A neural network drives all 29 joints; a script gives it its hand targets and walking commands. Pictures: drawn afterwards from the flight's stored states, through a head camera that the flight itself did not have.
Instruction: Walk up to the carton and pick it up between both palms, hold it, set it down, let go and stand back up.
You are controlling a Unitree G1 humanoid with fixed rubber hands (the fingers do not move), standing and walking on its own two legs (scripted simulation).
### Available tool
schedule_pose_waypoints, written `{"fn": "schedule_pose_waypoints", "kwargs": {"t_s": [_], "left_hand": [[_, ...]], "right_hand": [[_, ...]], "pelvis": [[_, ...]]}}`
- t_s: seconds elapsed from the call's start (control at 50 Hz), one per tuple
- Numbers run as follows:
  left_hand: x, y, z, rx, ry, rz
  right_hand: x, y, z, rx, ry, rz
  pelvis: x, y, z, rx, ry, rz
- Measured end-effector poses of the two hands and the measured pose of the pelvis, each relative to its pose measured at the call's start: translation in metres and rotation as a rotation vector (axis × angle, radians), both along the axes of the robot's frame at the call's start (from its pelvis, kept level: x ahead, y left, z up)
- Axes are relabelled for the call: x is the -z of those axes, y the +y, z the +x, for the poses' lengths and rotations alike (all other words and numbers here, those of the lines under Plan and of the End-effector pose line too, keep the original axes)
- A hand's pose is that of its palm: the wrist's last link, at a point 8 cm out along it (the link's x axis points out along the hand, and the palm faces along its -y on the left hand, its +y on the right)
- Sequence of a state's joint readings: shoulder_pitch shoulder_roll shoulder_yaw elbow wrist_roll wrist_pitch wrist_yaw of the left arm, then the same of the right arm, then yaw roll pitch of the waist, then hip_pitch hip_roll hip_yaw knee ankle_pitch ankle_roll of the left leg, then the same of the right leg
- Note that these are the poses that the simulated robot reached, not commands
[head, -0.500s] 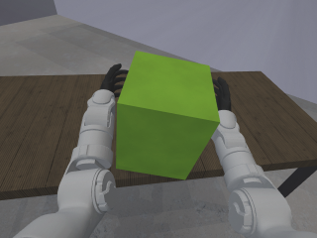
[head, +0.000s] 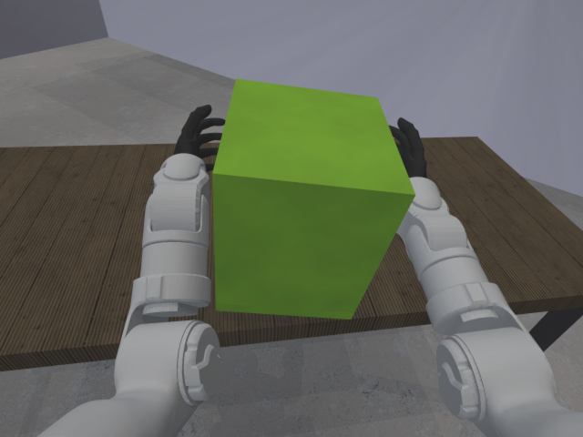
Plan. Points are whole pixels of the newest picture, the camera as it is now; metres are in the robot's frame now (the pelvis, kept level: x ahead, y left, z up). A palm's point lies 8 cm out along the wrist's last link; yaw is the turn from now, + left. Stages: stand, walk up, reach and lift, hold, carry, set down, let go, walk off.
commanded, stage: reach and lift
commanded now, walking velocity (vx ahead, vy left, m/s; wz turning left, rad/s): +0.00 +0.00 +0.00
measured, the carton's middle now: (296, 204) +0.39 -0.01 +0.16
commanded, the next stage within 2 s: hold in 0.96 s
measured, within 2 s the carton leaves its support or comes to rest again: neither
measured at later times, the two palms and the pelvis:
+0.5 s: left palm (184, 155) +0.39 +0.13 +0.24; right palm (410, 159) +0.38 -0.16 +0.24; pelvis +0.00 +0.00 +0.00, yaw +0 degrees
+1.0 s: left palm (180, 149) +0.39 +0.13 +0.25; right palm (411, 143) +0.39 -0.16 +0.26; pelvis +0.01 +0.00 +0.00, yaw +0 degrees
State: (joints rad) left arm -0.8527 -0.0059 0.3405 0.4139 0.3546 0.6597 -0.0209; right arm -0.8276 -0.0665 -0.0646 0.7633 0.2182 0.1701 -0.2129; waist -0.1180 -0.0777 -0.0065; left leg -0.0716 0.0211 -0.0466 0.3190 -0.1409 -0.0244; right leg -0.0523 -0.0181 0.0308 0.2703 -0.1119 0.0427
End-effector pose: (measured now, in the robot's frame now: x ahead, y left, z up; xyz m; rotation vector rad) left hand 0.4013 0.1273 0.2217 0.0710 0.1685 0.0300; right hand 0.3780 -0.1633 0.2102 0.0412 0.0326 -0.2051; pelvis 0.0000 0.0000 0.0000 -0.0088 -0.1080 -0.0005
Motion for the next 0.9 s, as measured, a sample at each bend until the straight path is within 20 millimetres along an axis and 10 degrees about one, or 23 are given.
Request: {"fn": "schedule_pose_waypoints", "kwargs": {"t_s": [0.9], "left_hand": [[-0.019,0.006,-0.008,-0.053,-0.002,-0.022]], "right_hand": [[-0.045,0.006,0.008,-0.052,0.006,0.006]], "pelvis": [[0.0,-0.001,0.006,0.0,0.001,0.002]]}}
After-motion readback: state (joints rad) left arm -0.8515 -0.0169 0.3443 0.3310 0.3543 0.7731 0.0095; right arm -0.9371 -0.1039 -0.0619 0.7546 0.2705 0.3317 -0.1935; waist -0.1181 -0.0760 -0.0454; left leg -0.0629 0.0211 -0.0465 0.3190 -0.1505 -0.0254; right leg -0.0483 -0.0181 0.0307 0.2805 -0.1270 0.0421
